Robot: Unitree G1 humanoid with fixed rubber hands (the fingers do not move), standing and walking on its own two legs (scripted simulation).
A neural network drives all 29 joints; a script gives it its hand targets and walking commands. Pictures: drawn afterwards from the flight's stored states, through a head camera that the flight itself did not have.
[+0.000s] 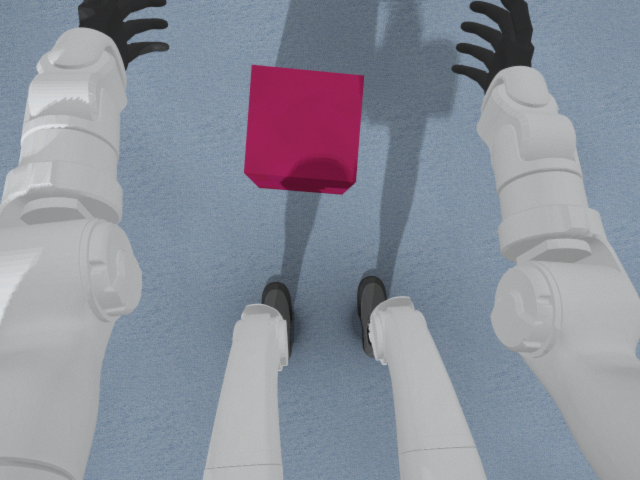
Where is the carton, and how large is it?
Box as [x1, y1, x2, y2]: [244, 65, 363, 194]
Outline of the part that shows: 252,65 244,172 259,187 342,194 355,182 363,75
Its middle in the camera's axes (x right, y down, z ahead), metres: -0.04 -0.22 +0.84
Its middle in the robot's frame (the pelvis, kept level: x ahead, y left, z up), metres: +0.56 +0.02 -0.53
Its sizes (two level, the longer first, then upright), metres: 0.210 0.200 0.250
